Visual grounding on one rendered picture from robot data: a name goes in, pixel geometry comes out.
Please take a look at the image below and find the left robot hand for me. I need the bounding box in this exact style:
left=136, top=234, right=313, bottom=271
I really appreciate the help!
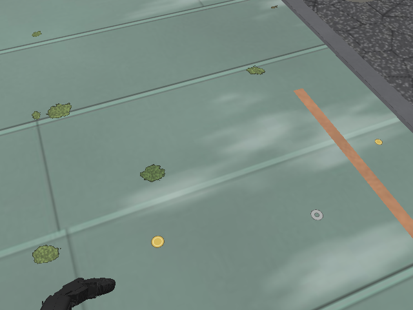
left=40, top=278, right=116, bottom=310

